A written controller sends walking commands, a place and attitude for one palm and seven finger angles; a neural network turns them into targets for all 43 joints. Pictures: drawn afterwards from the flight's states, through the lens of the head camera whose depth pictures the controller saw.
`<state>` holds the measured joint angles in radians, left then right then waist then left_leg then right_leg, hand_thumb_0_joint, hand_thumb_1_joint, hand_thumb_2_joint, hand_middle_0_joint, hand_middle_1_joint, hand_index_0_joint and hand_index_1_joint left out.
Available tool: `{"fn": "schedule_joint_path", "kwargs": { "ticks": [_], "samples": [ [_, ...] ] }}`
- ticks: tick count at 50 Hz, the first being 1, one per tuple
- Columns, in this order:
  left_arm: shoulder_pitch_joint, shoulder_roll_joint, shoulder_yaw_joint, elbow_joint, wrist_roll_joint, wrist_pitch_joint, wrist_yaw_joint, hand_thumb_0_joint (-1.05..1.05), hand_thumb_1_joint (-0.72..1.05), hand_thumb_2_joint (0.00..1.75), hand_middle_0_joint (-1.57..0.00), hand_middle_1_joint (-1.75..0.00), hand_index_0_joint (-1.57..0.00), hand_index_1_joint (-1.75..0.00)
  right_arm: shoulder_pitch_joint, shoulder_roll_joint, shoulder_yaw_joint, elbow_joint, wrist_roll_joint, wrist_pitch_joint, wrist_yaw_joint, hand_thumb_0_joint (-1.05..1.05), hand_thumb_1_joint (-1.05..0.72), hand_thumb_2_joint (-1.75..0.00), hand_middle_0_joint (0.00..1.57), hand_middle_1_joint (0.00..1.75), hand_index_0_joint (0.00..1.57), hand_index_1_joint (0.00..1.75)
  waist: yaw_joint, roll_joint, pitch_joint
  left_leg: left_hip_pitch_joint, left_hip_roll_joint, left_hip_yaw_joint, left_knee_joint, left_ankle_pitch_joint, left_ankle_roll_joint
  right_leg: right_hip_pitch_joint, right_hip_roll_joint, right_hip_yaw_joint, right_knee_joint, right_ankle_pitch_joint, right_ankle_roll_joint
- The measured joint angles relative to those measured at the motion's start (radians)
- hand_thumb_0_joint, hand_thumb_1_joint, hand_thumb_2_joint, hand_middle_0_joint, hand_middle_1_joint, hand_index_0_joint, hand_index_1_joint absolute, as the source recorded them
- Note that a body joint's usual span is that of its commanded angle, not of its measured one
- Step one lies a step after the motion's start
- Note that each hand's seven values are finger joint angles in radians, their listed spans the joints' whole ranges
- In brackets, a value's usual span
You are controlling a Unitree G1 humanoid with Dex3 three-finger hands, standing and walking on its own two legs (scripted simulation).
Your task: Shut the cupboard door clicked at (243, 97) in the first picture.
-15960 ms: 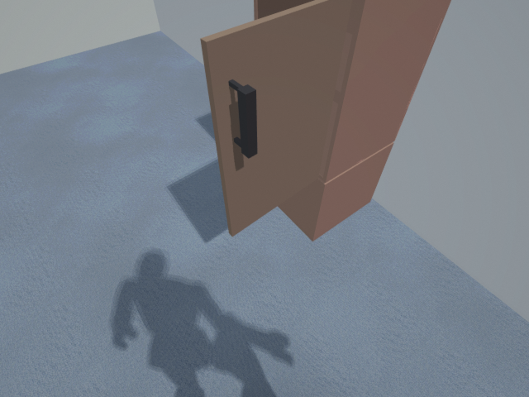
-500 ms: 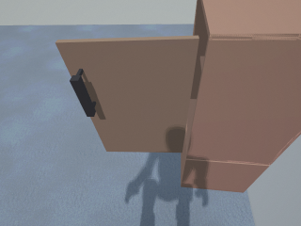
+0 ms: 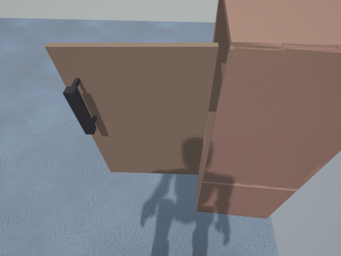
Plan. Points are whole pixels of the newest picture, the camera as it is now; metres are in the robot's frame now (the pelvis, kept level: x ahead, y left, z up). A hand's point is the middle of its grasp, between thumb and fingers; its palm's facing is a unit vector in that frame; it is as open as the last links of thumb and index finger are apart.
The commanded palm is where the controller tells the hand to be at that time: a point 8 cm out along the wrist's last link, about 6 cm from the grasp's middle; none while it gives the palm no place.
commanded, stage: come to a stop and stand still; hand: left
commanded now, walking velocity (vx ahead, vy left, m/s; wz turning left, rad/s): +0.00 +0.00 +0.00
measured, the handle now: (84, 107) +0.46 +0.27 +0.08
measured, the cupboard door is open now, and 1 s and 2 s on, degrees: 94 94 94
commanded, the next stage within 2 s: look again from close up in 0.20 s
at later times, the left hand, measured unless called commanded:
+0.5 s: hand out of the picture +0.02 +0.18 -0.17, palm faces +0.03 -0.97 -0.22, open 7.4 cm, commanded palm none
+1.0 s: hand out of the picture +0.13 +0.20 -0.09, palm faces +0.23 -0.96 -0.18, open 7.4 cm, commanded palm +0.10 +0.24 -0.06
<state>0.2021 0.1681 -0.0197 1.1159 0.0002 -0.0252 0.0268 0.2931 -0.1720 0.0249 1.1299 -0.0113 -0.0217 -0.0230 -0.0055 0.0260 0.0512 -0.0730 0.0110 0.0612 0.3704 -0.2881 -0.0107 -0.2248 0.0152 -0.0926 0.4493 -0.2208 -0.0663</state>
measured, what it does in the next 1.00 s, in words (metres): stands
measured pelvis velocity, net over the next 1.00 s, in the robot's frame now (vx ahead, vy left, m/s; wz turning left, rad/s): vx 0.00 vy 0.01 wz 0.01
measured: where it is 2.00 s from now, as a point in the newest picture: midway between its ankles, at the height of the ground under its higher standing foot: outside the picture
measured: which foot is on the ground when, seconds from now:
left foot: down 0.00-1.00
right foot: down 0.00-1.00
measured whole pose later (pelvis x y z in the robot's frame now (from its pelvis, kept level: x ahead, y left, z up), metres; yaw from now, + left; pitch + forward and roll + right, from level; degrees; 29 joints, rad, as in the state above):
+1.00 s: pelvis +0.00 +0.01 -0.01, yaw +0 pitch -1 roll +0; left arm 0.42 0.17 0.02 0.40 -0.14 -0.06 0.08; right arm 0.33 -0.21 0.02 0.95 0.03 -0.21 -0.09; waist 0.01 0.04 0.03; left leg -0.14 0.02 0.06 0.51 -0.36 0.00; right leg -0.26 0.01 -0.10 0.53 -0.25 -0.05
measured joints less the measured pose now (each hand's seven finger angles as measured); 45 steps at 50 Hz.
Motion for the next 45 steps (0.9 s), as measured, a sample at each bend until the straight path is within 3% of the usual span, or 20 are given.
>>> {"fn": "schedule_joint_path", "kwargs": {
  "ticks": [19, 45],
  "samples": [
    [0.017, -0.001, 0.008, 0.002, 0.003, 0.003, 0.001, 0.01, 0.91, 0.90, -0.20, -0.30, -0.20, -0.30, -0.039, -0.003, -0.010, -0.006, 0.000, -0.002, -0.008, 0.00, -0.90, -0.90, 0.20, 0.30, 0.20, 0.30, 0.016, -0.006, -0.002, 0.019, 0.009, -0.010, -0.012, -0.005, -0.006, 0.025, 0.008, -0.010, -0.018, -0.006, -0.004],
    [0.031, -0.005, 0.012, 0.005, 0.005, -0.002, 0.010, 0.01, 0.91, 0.90, -0.20, -0.30, -0.20, -0.30, -0.012, 0.018, -0.009, 0.008, 0.003, -0.001, -0.007, 0.00, -0.90, -0.90, 0.20, 0.30, 0.20, 0.30, 0.017, -0.010, -0.006, 0.002, 0.009, -0.009, 0.015, -0.010, 0.001, 0.026, 0.006, -0.013, -0.026, 0.003, 0.006]
  ]
}}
